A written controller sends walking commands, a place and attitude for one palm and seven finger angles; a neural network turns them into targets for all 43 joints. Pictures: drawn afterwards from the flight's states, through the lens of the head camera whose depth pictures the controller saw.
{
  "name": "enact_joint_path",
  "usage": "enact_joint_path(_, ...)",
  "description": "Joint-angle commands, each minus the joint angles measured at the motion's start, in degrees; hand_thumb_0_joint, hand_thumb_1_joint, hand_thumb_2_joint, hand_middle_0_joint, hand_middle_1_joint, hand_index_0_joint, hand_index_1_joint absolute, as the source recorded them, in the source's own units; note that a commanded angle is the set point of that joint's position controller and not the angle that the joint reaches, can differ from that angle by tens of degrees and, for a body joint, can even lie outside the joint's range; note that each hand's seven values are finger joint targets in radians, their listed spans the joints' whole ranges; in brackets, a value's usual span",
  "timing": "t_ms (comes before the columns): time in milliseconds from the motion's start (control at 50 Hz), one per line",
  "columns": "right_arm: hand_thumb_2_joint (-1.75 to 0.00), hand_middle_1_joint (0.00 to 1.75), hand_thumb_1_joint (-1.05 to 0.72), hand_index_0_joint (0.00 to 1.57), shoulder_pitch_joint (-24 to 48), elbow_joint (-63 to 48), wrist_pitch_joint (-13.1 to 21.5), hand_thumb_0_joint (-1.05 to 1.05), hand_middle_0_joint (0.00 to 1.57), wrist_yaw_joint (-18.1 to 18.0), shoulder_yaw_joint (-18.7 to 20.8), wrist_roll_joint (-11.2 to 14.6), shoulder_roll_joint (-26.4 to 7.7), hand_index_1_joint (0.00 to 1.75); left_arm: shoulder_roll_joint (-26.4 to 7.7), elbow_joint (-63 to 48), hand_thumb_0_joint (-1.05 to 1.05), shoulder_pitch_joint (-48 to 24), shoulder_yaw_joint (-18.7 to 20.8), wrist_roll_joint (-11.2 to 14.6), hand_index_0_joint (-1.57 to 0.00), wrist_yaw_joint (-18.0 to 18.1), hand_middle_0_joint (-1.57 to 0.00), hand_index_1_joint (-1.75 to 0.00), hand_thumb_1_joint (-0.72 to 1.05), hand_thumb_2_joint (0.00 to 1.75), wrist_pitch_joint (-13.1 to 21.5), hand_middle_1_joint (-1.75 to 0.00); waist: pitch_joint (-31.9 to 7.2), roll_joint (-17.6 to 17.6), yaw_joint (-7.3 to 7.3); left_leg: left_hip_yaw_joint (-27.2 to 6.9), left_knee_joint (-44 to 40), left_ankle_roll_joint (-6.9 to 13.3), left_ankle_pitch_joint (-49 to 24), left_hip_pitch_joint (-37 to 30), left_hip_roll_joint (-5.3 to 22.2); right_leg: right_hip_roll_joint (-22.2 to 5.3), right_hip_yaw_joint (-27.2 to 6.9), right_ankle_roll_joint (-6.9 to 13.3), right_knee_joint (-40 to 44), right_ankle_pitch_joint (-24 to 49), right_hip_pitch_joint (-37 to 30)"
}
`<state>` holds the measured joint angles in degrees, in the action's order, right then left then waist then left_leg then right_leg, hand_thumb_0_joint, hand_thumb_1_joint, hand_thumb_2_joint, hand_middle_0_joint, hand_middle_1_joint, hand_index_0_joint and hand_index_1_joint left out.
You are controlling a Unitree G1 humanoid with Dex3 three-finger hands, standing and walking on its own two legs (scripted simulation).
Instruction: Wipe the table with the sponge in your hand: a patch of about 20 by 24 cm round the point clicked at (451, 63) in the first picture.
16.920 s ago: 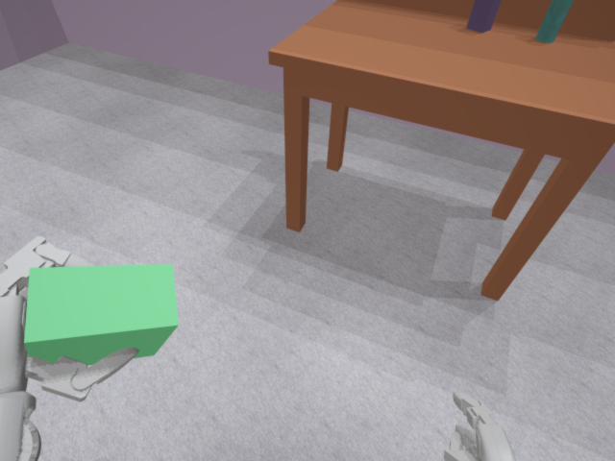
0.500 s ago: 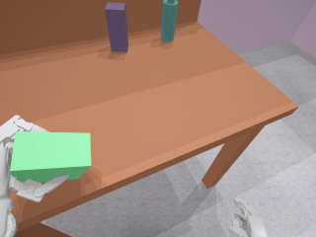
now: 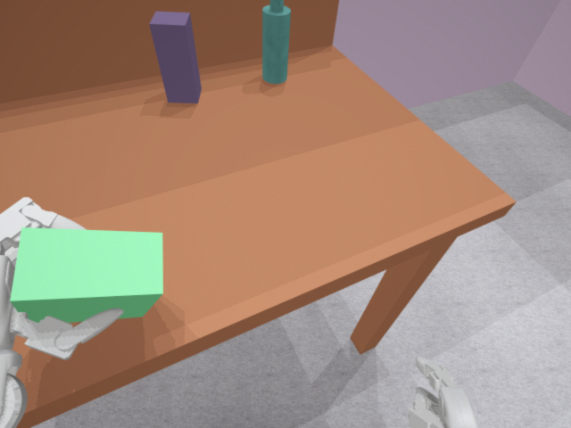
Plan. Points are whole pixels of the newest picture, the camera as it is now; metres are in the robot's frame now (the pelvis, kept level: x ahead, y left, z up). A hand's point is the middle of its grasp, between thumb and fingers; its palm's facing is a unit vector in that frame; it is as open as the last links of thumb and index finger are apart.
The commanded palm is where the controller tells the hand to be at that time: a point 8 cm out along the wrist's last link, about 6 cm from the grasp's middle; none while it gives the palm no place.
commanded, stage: shuffle to correct the standing spot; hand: left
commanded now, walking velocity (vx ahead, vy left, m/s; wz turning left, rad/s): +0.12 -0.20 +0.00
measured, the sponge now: (112, 280) +0.24 +0.20 +0.14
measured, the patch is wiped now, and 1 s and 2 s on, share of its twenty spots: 0.00 0.00 0.00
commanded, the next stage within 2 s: none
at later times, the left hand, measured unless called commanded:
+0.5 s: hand (130, 262) +0.23 +0.17 +0.18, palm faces +0.35 -0.81 -0.47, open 10.4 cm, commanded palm +0.17 +0.22 +0.19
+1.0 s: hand (262, 262) +0.23 +0.05 +0.20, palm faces +0.40 -0.74 -0.54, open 10.4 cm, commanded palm +0.18 +0.10 +0.19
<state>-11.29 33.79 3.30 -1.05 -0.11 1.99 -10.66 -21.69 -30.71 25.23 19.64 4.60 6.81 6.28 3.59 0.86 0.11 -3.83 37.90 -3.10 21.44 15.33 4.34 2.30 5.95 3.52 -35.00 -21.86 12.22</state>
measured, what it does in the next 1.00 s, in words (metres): steps to the right: left foot, then right foot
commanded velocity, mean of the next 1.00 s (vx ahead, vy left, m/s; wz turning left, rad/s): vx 0.10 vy -0.19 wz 0.02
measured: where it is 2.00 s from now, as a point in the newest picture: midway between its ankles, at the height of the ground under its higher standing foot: outside the picture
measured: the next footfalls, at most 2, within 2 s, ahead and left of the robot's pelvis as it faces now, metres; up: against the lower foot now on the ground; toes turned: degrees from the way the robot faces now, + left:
left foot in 0.28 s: +0.10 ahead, +0.12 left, +0.00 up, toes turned +3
right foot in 0.54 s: +0.12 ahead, -0.20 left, +0.00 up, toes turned -2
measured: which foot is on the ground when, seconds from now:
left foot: down 0.00-0.12, up 0.14-0.26, down 0.28-0.54, up 0.56-0.72, down 0.74-0.98, up 1.00-1.00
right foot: down 0.00-0.28, up 0.30-0.52, down 0.54-0.74, up 0.76-0.96, down 0.98-1.00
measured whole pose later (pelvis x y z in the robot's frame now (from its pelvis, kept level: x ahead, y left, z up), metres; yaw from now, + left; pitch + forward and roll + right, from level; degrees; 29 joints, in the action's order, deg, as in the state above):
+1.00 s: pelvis +0.04 -0.19 -0.01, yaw +4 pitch -3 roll -2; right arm -12.8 29.2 2.4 1.2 0.2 2.5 -10.2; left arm -29.0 -37.5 27.8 24.0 2.5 6.4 9.5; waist 5.9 -2.1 -0.9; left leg -2.7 43.4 -3.5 20.5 17.8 9.6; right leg 1.3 6.9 3.2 -35.7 -14.6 18.2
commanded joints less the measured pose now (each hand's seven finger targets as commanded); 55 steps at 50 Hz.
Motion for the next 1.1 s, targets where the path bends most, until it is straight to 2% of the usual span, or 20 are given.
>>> enact_joint_path(0,-0.9,0.3,-0.9,0.2,5.1,-10.12,2.14,0.0,0.2,-0.36,2.41,-0.62,-7.03,0.3,-12.48,-15.35,0.0,-2.76,10.48,0.57,-1.2,0.87,-1.2,-1.6,0.1,1.3,4.65,-1.6,-8.93,-12.04,-0.01,-5.6,-6.19,7.67,-32.34,-4.62,6.39,-2.27,-1.23,-1.03,2.89,19.24,-1.92)
enact_joint_path(80,-0.9,0.3,-0.9,0.2,3.56,-10.37,1.57,0.0,0.2,0.18,2.97,0.57,-6.34,0.3,-11.15,-13.48,0.0,0.4,10.34,0.85,-1.2,0.94,-1.2,-1.6,0.1,1.3,4.26,-1.6,-11.49,6.03,-0.3,7.34,17.36,3.63,-23.56,8.65,-2.29,-11.9,-11.93,7.24,10.36,37.87,-16.47)
enact_joint_path(120,-0.9,0.3,-0.9,0.2,3.87,-10.96,1.17,0.0,0.2,0.61,2.62,0.71,-6.09,0.3,-10.99,-12.46,0.0,2.34,10.76,1.35,-1.2,1.15,-1.2,-1.6,0.1,1.3,5.11,-1.6,-8.41,6.77,-1.33,5.18,25.19,3.16,7.24,19.21,-2.66,-19.45,-18.53,11.89,12.0,47.0,-17.95)
enact_joint_path(200,-0.9,0.3,-0.9,0.2,3.24,-10.85,-0.17,0.0,0.2,0.4,0.86,-0.68,-4.7,0.3,-11.56,-15.92,0.0,1.9,10.91,0.9,-1.2,1.29,-1.2,-1.6,0.1,1.3,5.45,-1.6,-9.19,-1.51,0.79,10.6,-4.81,4.45,-7.02,1.36,-2.97,-11.2,-4.42,4.9,0.13,39.28,-7.18)
enact_joint_path(220,-0.9,0.3,-0.9,0.2,2.82,-10.23,0.08,0.0,0.2,-0.04,1.43,-1.06,-5.48,0.3,-11.04,-15.85,0.0,-0.55,9.7,0.95,-1.2,1.19,-1.2,-1.6,0.1,1.3,5.67,-1.6,-10.7,-4.34,2.1,8.22,-11.11,5.28,-17.99,-9.52,-2.51,-7.35,-0.44,1.96,-10.7,34.31,-0.21)
enact_joint_path(260,-0.9,0.3,-0.9,0.2,5.13,-10.8,0.59,0.0,0.2,-0.38,3.38,-1.9,-7.89,0.3,-11.1,-16.84,0.0,-5.31,7.94,0.24,-1.2,1.05,-1.2,-1.6,0.1,1.3,6.23,-1.6,-9.56,-16.94,0.99,-23.97,-17.85,12.04,-34.5,-23.29,18.6,0.52,-5.42,-1.98,-35.17,-4.77,22.71)
enact_joint_path(280,-0.9,0.3,-0.9,0.2,5.81,-10.99,1.1,0.0,0.2,0.14,2.46,-1.51,-7.82,0.3,-12.15,-17.21,0.0,-8.58,7.92,0.09,-1.2,0.46,-1.2,-1.6,0.1,1.3,6.47,-1.6,-9.65,-9.53,-0.13,-28.3,-20.15,16.63,-25.39,-17.7,20.45,1.36,-11.27,-2.06,-42.95,-4.91,23.74)
enact_joint_path(360,-0.9,0.3,-0.9,0.2,7.11,-10.48,1.0,0.0,0.2,1.23,3.21,-1.55,-7.75,0.3,-13.77,-18.3,0.0,-7.98,9.59,-2.15,-1.2,-0.04,-1.2,-1.6,0.1,1.3,3.96,-1.6,-6.19,-15.81,-2.14,-12.51,-18.65,15.09,-19.23,-3.68,14.67,-4.68,-10.17,-2.12,-41.37,1.71,22.65)
enact_joint_path(440,-0.9,0.3,-0.9,0.2,2.69,-11.87,1.34,0.0,0.2,1.99,2.97,-0.23,-6.56,0.3,-13.29,-18.67,0.0,2.78,12.34,-1.36,-1.2,0.19,-1.2,-1.6,0.1,1.3,6.45,-1.6,-10.83,-17.18,-2.8,-0.29,-11.84,8.63,-4.45,9.73,8.99,-4.34,-1.98,-1.09,-5.83,4.08,-4.13)
enact_joint_path(480,-0.9,0.3,-0.9,0.2,1.86,-11.74,1.33,0.0,0.2,1.48,2.26,-0.15,-5.98,0.3,-12.75,-14.66,0.0,2.86,12.47,-1.38,-1.2,0.28,-1.2,-1.6,0.1,1.3,5.64,-1.6,-11.17,-7.62,-2.07,3.16,-1.56,5.77,5.04,14.9,5.07,-2.38,1.37,-1.89,4.27,8.23,-12.97)
enact_joint_path(520,-0.9,0.3,-0.9,0.2,1.8,-10.43,2.21,0.0,0.2,0.81,2.53,-0.05,-5.13,0.3,-15.13,-10.1,0.0,-4.07,13.9,-1.31,-1.2,0.51,-1.2,-1.6,0.1,1.3,4.78,-1.6,-7.7,20.65,-0.72,7.74,28.47,2.43,9.08,17.91,-4.83,-15.71,-20.22,5.32,19.7,5.38,-5.54)
enact_joint_path(540,-0.9,0.3,-0.9,0.2,2.61,-9.85,3.29,0.0,0.2,0.18,2.36,0.3,-5.33,0.3,-16.01,-9.24,0.0,-8.57,14.45,-0.64,-1.2,0.59,-1.2,-1.6,0.1,1.3,4.76,-1.6,-6.72,22.06,-0.32,4.77,37.21,2.25,9.27,16.1,-3.6,-21.55,-25.03,8.41,23.18,7.91,0.9)
enact_joint_path(580,-0.9,0.3,-0.9,0.2,3.1,-8.81,2.81,0.0,0.2,0.52,2.22,0.63,-6.72,0.3,-10.81,-6.43,0.0,-9.78,8.2,-1.33,-1.2,0.46,-1.2,-1.6,0.1,1.3,3.12,-1.6,-3.22,16.43,0.15,0.37,36.55,2.98,5.89,11.55,-0.4,-22.33,-27.81,11.53,24.01,1.7,10.89)
enact_joint_path(680,-0.9,0.3,-0.9,0.2,4.05,-8.34,1.21,0.0,0.2,-0.46,0.33,-0.5,-4.57,0.3,-7.39,-9.99,0.0,-6.92,4.73,-0.74,-1.2,0.88,-1.2,-1.6,0.1,1.3,3.98,-1.6,-7.56,-10.26,0.84,6.93,-16.75,2.88,-6.95,-6.85,-2.69,-7.61,-3.04,2.37,-2.28,6.85,7.03)
enact_joint_path(720,-0.9,0.3,-0.9,0.2,3.71,-10.4,2.12,0.0,0.2,0.04,3.07,-1.52,-6.83,0.3,-9.2,-18.44,0.0,-9.87,4.47,-2.04,-1.2,1.52,-1.2,-1.6,0.1,1.3,5.62,-1.6,-7.82,-24.54,-0.67,-16.88,-20.81,7.18,-26.57,-19.2,14.5,-2.54,-2.69,-1.32,-22.88,-4.02,22.13)
enact_joint_path(760,-0.9,0.3,-0.9,0.2,6.15,-11.15,2.47,0.0,0.2,0.85,2.64,-0.33,-5.54,0.3,-11.83,-18.19,0.0,-6.37,6.79,-2.0,-1.2,0.93,-1.2,-1.6,0.1,1.3,5.69,-1.6,-7.83,-13.54,-1.13,-20.79,-22.07,15.09,-27.53,-15.13,18.84,-1.48,-6.95,-2.58,-34.89,-1.81,24.25)
enact_joint_path(900,-0.9,0.3,-0.9,0.2,1.39,-11.89,1.33,0.0,0.2,1.85,3.31,0.17,-6.83,0.3,-14.68,-18.59,0.0,1.95,12.69,-1.46,-1.2,1.48,-1.2,-1.6,0.1,1.3,6.49,-1.6,-11.71,-18.17,-2.0,0.43,-4.52,6.91,-30.69,-3.75,10.06,-3.08,-0.76,-0.61,3.0,9.09,-0.62)
enact_joint_path(940,-0.9,0.3,-0.9,0.2,0.57,-11.43,1.05,0.0,0.2,1.65,3.25,0.82,-6.19,0.3,-14.77,-12.58,0.0,-1.14,13.38,-1.45,-1.2,1.11,-1.2,-1.6,0.1,1.3,5.49,-1.6,-13.22,-3.44,-1.17,5.68,12.79,4.39,-17.09,3.2,4.67,-4.96,-2.25,0.5,12.5,16.96,-11.29)
enact_joint_path(980,-0.9,0.3,-0.9,0.2,1.13,-10.36,2.22,0.0,0.2,0.8,3.04,1.04,-5.83,0.3,-14.88,-3.88,0.0,-2.31,13.6,-0.44,-1.2,1.06,-1.2,-1.6,0.1,1.3,4.63,-1.6,-10.97,17.92,0.39,5.94,31.3,2.3,8.35,16.19,-3.43,-18.47,-20.68,8.14,17.05,30.05,-11.16)
enact_joint_path(1080,-0.9,0.3,-0.9,0.2,2.67,-9.21,-0.4,0.0,0.2,0.62,1.36,0.21,-5.19,0.3,-9.84,-1.38,0.0,0.71,8.46,-0.18,-1.2,-0.12,-1.2,-1.6,0.1,1.3,2.66,-1.6,-4.42,5.31,0.33,5.54,24.75,3.08,5.43,7.75,0.32,-17.57,-16.71,8.61,21.68,-0.95,10.09)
